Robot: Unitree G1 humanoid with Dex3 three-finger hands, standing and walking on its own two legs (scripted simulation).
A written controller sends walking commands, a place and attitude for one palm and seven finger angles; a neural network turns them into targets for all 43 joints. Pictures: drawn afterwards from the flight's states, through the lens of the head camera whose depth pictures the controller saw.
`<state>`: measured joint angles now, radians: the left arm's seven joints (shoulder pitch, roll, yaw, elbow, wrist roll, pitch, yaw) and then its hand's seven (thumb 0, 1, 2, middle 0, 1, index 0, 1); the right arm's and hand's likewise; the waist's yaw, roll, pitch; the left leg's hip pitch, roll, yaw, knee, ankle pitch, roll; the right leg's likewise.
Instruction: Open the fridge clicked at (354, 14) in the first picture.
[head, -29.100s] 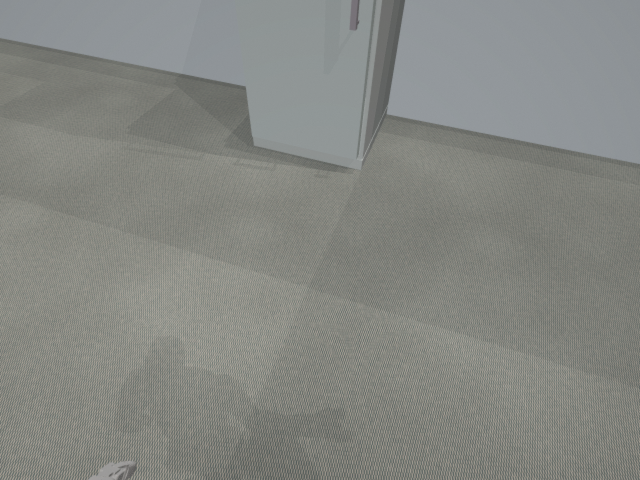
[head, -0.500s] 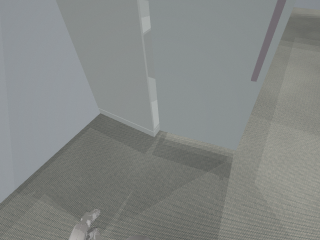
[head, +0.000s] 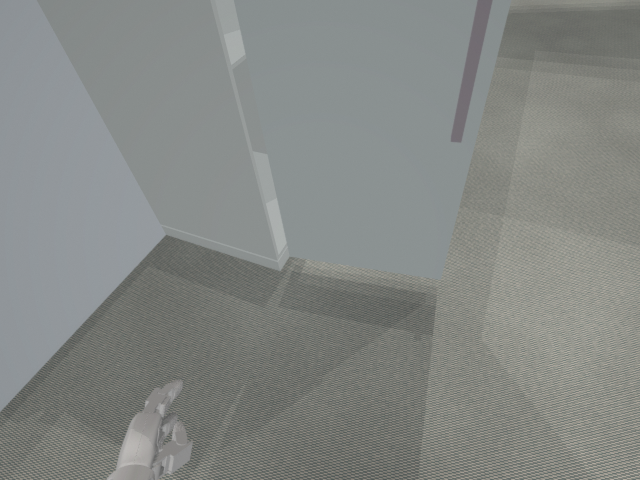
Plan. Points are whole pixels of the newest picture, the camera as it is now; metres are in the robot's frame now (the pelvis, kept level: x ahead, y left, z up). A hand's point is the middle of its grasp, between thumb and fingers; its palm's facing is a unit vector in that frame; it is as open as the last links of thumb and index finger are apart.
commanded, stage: stop stepping back and stand still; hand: right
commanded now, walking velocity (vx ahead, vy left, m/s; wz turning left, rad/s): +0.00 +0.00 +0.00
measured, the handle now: (475, 42) +0.86 -0.26 +0.15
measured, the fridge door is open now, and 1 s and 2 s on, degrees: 81 81 81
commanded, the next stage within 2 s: let the arm hang, fingers relaxed in 0.38 s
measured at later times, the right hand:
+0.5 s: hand out of the picture +0.22 -0.28 +0.17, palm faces +0.42 +0.79 -0.44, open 7.4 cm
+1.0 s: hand out of the picture -0.02 -0.22 -0.17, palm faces +0.00 +0.98 -0.21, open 7.1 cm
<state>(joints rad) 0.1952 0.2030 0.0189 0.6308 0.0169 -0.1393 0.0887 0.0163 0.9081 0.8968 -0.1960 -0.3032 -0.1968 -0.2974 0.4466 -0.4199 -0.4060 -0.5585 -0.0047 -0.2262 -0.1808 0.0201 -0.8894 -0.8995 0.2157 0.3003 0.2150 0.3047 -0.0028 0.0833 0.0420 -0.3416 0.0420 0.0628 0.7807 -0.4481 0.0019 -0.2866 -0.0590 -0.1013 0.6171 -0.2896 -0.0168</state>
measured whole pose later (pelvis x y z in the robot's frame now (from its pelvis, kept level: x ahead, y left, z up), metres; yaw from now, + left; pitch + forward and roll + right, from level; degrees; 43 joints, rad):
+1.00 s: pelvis -0.01 -0.02 +0.01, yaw -1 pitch +0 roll +1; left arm 0.27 0.22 0.00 1.03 0.02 0.05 0.00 0.01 0.91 0.90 -0.20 -0.30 -0.20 -0.30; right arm 0.32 -0.23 0.00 1.04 -0.02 0.03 0.00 0.00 -0.95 -0.90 0.21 0.30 0.21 0.30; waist 0.00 0.01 0.06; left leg -0.25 0.03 0.10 0.45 -0.20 0.00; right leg -0.30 -0.03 -0.09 0.51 -0.22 -0.04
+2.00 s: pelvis +0.03 -0.03 +0.02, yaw +0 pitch -1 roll +0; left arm 0.15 0.27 0.00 1.14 0.01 0.00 0.01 0.01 0.91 0.90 -0.20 -0.30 -0.20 -0.30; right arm 0.18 -0.28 -0.01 1.15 -0.02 -0.01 -0.01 0.01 -0.91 -0.90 0.20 0.30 0.20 0.30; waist 0.00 0.00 0.05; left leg -0.11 0.05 0.08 0.32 -0.19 -0.03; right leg -0.13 0.01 -0.12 0.34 -0.20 -0.05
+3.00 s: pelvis +0.04 +0.00 +0.02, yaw -1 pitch -1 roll +0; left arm 0.10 0.33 0.00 1.13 0.01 0.00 0.00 0.01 0.91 0.90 -0.20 -0.30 -0.20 -0.30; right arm 0.11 -0.32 0.00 1.13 -0.02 -0.03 0.00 0.01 -0.91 -0.90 0.21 0.30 0.21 0.30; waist 0.01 -0.01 0.04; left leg -0.06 0.01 0.10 0.27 -0.19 0.01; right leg -0.08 -0.03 -0.10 0.28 -0.18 0.00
